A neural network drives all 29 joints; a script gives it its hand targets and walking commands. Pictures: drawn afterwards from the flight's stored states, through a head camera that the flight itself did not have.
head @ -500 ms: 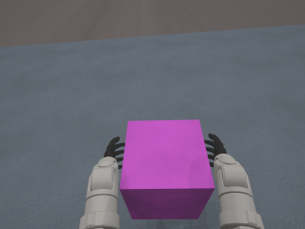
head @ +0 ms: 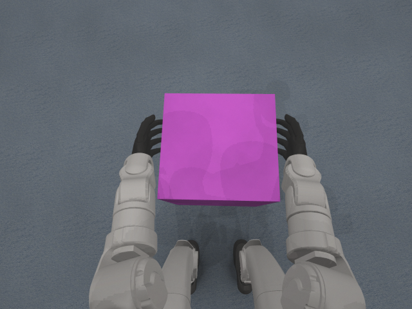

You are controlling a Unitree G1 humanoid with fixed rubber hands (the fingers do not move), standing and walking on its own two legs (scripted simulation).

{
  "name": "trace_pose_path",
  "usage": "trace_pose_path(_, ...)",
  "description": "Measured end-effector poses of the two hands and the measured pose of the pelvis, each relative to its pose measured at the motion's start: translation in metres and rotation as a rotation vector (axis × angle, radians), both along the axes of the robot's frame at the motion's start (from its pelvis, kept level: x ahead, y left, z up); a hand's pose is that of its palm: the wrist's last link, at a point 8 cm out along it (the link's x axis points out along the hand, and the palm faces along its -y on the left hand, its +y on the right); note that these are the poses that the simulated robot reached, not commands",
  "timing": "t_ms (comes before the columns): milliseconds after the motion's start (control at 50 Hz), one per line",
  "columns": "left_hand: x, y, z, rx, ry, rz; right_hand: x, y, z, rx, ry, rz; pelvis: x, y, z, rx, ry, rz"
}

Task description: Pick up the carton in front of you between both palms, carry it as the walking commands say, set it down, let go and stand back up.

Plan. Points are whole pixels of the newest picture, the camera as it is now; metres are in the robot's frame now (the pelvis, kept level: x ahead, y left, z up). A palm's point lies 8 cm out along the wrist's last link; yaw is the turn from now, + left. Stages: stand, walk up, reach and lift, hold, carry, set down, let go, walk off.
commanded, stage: set down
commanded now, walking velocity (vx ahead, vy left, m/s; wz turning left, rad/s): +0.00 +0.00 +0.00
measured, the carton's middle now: (217, 159) +0.41 +0.00 -0.14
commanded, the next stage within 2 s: none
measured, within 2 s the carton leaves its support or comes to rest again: rests again in 1.84 s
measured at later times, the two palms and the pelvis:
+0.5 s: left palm (157, 145) +0.47 +0.15 -0.21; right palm (272, 150) +0.44 -0.14 -0.20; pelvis +0.00 +0.01 -0.12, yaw -2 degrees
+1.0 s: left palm (165, 145) +0.52 +0.16 -0.37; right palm (256, 154) +0.48 -0.14 -0.36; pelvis -0.03 +0.01 -0.25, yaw -4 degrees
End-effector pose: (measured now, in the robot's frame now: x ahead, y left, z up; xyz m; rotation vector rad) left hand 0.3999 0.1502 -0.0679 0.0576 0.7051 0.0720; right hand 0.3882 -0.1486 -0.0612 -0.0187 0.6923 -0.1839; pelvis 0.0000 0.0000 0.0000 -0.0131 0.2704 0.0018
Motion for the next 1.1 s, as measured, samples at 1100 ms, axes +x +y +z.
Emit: trace_pose_path(1100, 0.132, 0.009, -0.332, 0.001, 0.008, -0.104, 0.100, 0.011, -0.334, 0.038, 0.000, -0.123, -0.028, 0.014, -0.265, -0.039, 0.511, -0.031)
